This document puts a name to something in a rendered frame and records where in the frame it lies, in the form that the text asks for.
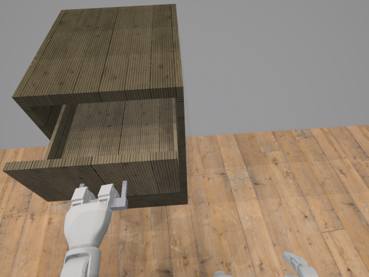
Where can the drawer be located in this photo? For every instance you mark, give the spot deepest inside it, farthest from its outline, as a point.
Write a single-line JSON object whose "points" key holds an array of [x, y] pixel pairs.
{"points": [[107, 143]]}

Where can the handle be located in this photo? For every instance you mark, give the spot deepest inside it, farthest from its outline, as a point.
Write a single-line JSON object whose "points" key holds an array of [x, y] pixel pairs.
{"points": [[118, 203]]}

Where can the robot left forearm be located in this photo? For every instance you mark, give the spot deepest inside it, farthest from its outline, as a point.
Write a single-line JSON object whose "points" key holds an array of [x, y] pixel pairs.
{"points": [[82, 261]]}

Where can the robot left hand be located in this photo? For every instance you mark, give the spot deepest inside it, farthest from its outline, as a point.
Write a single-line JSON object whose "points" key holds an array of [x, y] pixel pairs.
{"points": [[87, 223]]}

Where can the cabinet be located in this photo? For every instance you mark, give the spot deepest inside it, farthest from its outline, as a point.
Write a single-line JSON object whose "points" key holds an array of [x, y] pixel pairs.
{"points": [[109, 55]]}

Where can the robot right hand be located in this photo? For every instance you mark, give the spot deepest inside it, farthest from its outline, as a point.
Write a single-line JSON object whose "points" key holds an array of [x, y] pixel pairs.
{"points": [[299, 265]]}

